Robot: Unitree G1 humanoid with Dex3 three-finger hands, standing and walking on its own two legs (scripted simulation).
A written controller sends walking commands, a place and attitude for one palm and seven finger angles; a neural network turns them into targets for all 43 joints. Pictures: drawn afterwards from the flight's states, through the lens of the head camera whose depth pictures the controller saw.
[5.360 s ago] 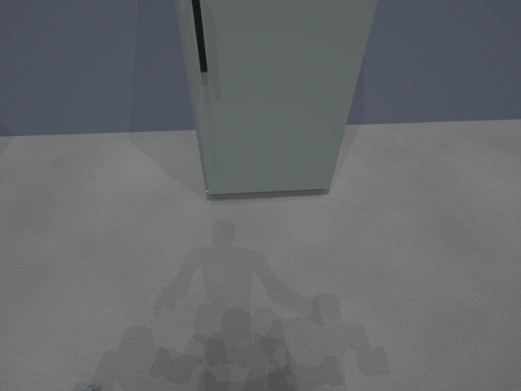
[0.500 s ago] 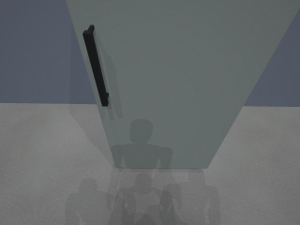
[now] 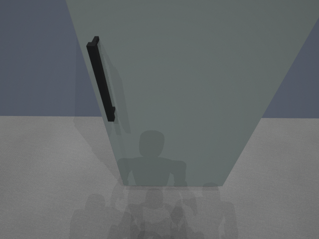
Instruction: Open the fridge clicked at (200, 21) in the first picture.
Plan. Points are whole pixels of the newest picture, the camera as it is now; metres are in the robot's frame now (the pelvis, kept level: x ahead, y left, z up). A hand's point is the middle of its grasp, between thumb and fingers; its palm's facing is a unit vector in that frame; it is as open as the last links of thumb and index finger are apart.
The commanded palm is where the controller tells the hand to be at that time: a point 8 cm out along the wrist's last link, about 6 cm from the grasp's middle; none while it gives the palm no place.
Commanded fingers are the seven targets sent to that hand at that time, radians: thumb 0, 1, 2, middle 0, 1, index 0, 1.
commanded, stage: come to a stop and stand still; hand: left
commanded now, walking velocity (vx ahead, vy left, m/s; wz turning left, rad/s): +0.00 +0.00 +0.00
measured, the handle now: (104, 84) +0.52 +0.20 +0.12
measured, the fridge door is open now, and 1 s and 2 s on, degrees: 0 0 0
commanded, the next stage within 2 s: look again from close up in 0.06 s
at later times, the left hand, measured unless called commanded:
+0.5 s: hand out of the picture +0.01 +0.18 -0.17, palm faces +0.01 -0.97 -0.23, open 7.4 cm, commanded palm none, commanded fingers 0.00 0.90 0.90 -0.20 -0.30 -0.20 -0.30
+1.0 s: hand out of the picture +0.01 +0.17 -0.17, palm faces +0.01 -0.98 -0.22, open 7.4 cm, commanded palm +0.09 +0.22 -0.07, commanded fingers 0.00 0.88 0.89 -0.20 -0.31 -0.20 -0.31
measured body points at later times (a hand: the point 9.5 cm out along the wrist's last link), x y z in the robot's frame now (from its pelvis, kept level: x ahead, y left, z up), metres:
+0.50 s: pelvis +0.00 -0.01 +0.00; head +0.01 -0.01 +0.45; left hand +0.01 +0.23 -0.15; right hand +0.04 -0.25 -0.15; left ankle -0.01 +0.11 -0.74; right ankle -0.02 -0.13 -0.74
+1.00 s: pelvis +0.00 -0.02 +0.00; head +0.00 -0.02 +0.45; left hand +0.01 +0.22 -0.15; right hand +0.02 -0.26 -0.15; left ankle -0.01 +0.11 -0.74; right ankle -0.02 -0.13 -0.74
